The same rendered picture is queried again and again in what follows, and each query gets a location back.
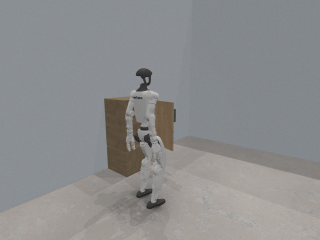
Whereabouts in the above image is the left robot forearm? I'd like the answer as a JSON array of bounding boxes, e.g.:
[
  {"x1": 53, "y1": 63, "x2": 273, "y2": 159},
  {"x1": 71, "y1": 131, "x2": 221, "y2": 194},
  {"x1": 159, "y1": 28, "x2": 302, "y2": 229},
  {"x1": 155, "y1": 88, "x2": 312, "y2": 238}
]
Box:
[{"x1": 125, "y1": 114, "x2": 133, "y2": 136}]

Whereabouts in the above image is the cupboard door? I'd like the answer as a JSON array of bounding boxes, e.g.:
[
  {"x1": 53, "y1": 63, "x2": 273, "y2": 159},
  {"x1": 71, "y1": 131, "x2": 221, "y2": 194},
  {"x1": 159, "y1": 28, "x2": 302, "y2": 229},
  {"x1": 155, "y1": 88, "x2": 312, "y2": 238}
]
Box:
[{"x1": 154, "y1": 100, "x2": 174, "y2": 151}]

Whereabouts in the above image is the right robot forearm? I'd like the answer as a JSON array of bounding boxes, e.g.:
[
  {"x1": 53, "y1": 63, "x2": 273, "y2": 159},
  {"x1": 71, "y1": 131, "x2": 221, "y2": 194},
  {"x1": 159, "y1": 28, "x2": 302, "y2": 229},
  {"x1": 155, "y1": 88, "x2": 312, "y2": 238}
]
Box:
[{"x1": 147, "y1": 114, "x2": 158, "y2": 144}]

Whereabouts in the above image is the robot right upper arm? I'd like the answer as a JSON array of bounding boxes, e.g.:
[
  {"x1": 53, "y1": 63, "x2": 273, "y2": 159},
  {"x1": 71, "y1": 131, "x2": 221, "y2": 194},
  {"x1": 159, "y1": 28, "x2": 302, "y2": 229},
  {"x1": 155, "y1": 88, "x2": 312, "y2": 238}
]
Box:
[{"x1": 145, "y1": 90, "x2": 159, "y2": 121}]

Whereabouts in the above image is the robot right shin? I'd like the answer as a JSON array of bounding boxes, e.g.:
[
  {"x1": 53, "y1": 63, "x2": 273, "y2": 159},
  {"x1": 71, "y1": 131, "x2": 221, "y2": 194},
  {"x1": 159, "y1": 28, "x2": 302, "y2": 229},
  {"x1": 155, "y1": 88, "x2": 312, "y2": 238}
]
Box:
[{"x1": 151, "y1": 168, "x2": 166, "y2": 203}]

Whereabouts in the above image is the robot left hand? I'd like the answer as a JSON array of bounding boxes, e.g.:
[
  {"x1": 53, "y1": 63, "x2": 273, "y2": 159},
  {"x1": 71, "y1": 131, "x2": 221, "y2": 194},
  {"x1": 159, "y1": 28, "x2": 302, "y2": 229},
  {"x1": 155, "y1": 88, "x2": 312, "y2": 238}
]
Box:
[{"x1": 126, "y1": 135, "x2": 135, "y2": 152}]

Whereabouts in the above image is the robot shin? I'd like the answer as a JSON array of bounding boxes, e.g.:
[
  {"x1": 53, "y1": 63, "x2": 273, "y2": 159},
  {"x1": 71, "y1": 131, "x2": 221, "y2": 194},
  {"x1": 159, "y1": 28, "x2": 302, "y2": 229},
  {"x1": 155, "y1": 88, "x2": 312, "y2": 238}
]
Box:
[
  {"x1": 151, "y1": 168, "x2": 166, "y2": 203},
  {"x1": 140, "y1": 159, "x2": 152, "y2": 192}
]

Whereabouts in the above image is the handle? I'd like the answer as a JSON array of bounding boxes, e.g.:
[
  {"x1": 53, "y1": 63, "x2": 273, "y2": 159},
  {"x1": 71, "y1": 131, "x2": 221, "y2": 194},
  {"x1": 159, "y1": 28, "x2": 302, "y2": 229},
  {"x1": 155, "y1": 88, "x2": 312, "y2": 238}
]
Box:
[{"x1": 173, "y1": 109, "x2": 176, "y2": 122}]

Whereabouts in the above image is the robot right hand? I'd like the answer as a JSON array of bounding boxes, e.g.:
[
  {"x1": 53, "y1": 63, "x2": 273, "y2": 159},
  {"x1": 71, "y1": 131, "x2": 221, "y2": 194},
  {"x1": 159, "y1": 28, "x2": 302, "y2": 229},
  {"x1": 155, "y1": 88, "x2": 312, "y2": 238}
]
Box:
[{"x1": 151, "y1": 142, "x2": 162, "y2": 162}]

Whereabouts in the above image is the robot left shin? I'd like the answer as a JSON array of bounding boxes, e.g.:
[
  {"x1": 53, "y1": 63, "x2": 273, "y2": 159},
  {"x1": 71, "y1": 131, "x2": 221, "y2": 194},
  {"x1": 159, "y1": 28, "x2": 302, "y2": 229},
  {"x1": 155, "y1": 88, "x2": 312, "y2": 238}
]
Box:
[{"x1": 140, "y1": 159, "x2": 152, "y2": 192}]

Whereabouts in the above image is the robot left upper arm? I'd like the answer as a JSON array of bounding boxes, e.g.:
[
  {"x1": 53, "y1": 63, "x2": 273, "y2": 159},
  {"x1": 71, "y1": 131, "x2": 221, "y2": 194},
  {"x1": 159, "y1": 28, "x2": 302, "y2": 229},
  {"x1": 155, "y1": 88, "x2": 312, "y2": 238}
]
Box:
[{"x1": 126, "y1": 90, "x2": 136, "y2": 117}]

